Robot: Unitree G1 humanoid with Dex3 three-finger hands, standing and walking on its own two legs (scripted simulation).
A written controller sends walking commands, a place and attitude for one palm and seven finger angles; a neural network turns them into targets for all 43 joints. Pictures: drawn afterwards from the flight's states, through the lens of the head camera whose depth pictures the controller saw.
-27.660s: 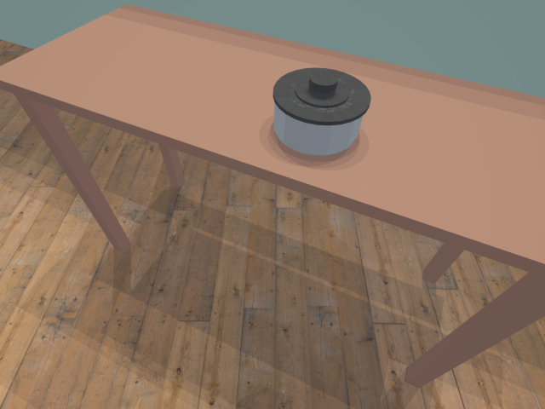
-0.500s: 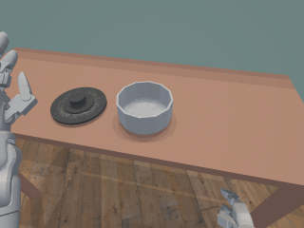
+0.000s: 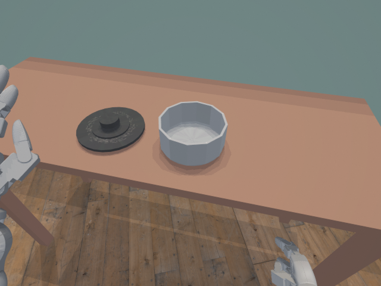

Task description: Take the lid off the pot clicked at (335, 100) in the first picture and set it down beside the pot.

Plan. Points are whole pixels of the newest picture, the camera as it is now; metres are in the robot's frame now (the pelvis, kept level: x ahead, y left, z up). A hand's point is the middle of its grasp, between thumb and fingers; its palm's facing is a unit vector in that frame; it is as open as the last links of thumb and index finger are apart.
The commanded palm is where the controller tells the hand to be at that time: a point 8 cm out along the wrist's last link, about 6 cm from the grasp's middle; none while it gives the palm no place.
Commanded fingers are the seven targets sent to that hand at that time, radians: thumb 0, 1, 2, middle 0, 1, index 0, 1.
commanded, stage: draw the hand back to the body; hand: left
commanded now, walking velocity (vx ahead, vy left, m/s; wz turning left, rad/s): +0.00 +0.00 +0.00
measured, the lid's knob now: (109, 120) +0.50 +0.29 +0.07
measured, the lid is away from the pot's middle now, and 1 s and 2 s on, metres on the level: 0.24 0.24 0.24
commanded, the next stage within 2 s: step back with the hand held close in 0.24 s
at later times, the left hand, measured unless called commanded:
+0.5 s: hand (23, 173) +0.18 +0.24 +0.25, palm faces +0.46 -0.80 -0.38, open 7.4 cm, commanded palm +0.12 +0.28 +0.25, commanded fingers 0.00 0.90 0.90 -0.20 -0.30 -0.20 -0.30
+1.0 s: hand out of the picture +0.12 +0.27 +0.23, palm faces +0.43 -0.77 -0.47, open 7.4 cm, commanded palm +0.06 +0.32 +0.25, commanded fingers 0.00 0.90 0.90 -0.20 -0.30 -0.20 -0.30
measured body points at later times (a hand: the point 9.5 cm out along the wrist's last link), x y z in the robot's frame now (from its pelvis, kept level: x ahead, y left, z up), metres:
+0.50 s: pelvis -0.01 +0.00 +0.00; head -0.02 +0.01 +0.45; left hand +0.15 +0.28 +0.27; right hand +0.20 -0.21 -0.07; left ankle +0.03 +0.09 -0.74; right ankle -0.04 -0.12 -0.74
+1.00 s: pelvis -0.07 +0.03 -0.02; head -0.04 +0.07 +0.43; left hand +0.09 +0.31 +0.26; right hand +0.11 -0.20 -0.09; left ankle +0.03 +0.10 -0.74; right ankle -0.04 -0.12 -0.74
